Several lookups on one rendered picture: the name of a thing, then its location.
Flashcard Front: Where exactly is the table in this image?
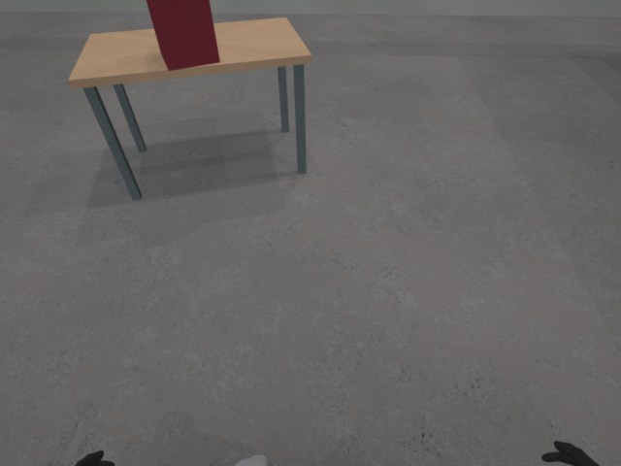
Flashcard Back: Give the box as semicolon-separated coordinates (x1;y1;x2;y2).
68;17;312;201

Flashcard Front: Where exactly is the carton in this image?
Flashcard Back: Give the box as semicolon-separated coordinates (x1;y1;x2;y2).
147;0;220;71

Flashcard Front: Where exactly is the robot right hand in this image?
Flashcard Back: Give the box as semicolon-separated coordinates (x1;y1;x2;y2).
541;441;600;466

